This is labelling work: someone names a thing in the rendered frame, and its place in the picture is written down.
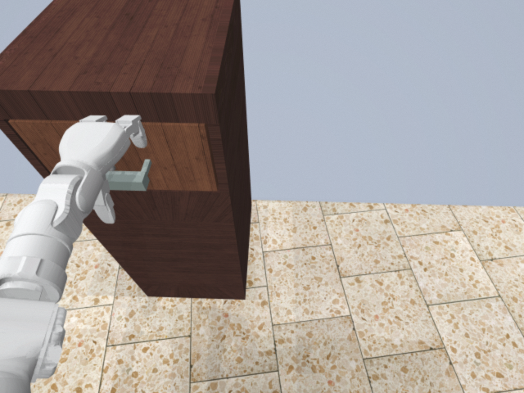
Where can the handle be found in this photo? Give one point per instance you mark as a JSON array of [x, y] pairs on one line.
[[130, 180]]

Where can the drawer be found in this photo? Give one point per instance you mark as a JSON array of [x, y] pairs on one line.
[[181, 153]]

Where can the left robot upper arm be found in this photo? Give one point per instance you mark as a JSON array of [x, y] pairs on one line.
[[31, 338]]

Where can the left robot forearm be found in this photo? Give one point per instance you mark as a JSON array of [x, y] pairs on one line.
[[33, 263]]

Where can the cabinet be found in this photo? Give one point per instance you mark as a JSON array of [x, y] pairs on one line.
[[169, 61]]

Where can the robot left hand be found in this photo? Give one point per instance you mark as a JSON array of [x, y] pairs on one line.
[[101, 145]]

